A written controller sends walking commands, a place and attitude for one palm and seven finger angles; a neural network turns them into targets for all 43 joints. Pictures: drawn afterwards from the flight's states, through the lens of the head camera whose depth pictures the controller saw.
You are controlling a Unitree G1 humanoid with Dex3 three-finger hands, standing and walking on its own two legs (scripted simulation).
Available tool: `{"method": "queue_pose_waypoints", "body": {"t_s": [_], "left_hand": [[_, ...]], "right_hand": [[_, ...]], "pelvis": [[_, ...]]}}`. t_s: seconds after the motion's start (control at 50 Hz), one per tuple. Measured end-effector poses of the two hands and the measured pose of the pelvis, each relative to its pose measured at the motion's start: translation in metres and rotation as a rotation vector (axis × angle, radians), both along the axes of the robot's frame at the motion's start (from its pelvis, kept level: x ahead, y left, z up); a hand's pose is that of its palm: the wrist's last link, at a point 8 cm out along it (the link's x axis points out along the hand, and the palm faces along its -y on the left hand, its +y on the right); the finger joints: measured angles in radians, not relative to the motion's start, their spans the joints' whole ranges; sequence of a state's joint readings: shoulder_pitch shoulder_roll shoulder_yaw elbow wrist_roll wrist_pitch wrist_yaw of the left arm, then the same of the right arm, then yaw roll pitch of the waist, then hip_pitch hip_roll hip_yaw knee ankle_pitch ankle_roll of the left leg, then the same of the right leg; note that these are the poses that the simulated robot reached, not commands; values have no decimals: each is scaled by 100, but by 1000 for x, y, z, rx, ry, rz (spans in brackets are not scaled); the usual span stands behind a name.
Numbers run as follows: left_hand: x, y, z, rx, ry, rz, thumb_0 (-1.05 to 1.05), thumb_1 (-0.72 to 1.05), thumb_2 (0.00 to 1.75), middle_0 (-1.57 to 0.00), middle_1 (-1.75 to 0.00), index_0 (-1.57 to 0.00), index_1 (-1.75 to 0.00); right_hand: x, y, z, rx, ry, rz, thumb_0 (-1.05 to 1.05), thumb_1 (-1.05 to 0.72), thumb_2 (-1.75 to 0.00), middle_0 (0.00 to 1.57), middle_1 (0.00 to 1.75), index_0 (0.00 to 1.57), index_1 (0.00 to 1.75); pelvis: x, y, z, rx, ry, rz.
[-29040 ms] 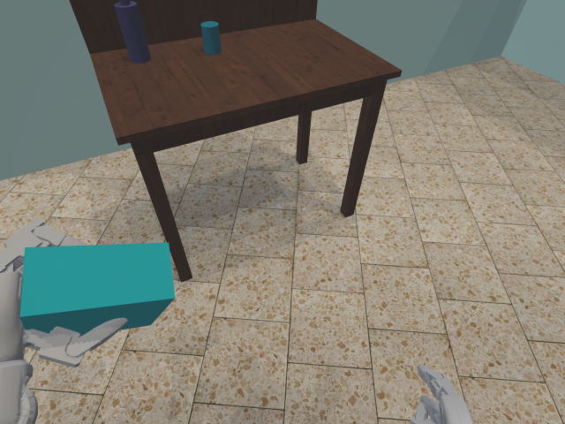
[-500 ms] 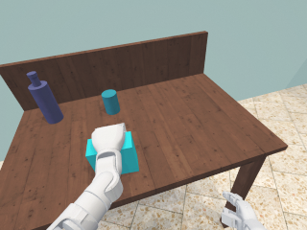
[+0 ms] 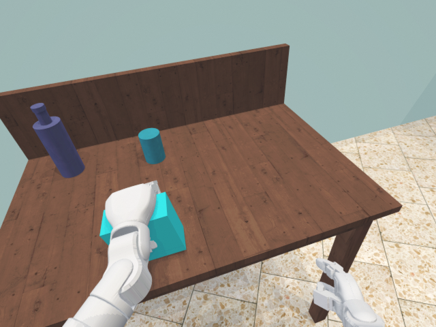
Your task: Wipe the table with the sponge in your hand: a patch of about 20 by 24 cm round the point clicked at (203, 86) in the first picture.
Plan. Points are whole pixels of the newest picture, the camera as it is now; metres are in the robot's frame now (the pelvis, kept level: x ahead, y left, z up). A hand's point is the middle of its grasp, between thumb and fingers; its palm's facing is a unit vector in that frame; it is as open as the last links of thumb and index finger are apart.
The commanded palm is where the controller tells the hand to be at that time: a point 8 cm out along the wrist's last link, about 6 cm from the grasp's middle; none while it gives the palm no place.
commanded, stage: slide back across to the middle lane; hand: left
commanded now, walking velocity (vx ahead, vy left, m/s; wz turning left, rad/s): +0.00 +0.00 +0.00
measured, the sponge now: (150, 236) +0.29 +0.19 +0.02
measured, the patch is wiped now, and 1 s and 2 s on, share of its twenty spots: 1.00 1.00 1.00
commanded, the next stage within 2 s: wipe forward along the middle lane in 0.24 s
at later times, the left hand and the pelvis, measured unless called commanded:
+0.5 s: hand (120, 229) +0.27 +0.23 +0.07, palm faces +0.02 -0.09 -1.00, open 9.9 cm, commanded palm +0.25 +0.23 +0.11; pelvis -0.01 +0.00 +0.00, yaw +0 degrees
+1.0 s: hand (117, 211) +0.32 +0.26 +0.06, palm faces -0.04 -0.04 -1.00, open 9.9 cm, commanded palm +0.30 +0.26 +0.10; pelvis -0.02 +0.00 +0.00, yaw +1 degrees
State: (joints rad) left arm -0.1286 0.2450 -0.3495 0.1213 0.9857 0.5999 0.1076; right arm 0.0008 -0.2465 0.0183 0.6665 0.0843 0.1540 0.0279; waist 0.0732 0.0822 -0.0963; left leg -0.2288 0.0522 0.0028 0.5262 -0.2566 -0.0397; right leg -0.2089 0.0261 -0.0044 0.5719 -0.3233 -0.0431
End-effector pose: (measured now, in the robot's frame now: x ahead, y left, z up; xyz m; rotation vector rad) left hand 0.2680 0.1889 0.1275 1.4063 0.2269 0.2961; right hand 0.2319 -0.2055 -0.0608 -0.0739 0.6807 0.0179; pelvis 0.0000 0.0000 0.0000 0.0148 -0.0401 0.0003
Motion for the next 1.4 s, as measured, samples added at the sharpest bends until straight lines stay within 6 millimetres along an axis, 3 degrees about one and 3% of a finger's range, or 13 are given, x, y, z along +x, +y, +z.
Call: {"method": "queue_pose_waypoints", "body": {"t_s": [0.44, 0.68, 1.08, 1.4], "left_hand": [[-20, 36, -3, 33, 37, 35, -1, -48, 107, -72, -138, -74, -137], [7, 49, -6, 79, 89, 48, -2, -50, 107, -75, -136, -76, -135], [40, 66, -8, 108, 122, 47, -1, -52, 108, -77, -135, -78, -134], [72, 84, -7, 124, 142, 51, 0, -52, 109, -77, -135, -78, -134]], "right_hand": [[-16, -4, -8, -45, 0, -23, 1, -91, -90, 19, 30, 20, 30], [-32, -6, -21, -67, 48, -47, 1, -91, -90, 19, 30, 20, 30], [-92, -38, -46, -118, 202, -142, 1, -91, -90, 19, 30, 20, 30], [-128, -44, -56, -128, 291, -191, 1, -91, -90, 20, 30, 20, 30]], "pelvis": [[-6, 3, 1, -3, -4, 3], [-11, 3, 0, -5, 27, 19], [-19, 0, -3, -12, 75, 22], [-22, 2, -5, -20, 123, 17]]}}
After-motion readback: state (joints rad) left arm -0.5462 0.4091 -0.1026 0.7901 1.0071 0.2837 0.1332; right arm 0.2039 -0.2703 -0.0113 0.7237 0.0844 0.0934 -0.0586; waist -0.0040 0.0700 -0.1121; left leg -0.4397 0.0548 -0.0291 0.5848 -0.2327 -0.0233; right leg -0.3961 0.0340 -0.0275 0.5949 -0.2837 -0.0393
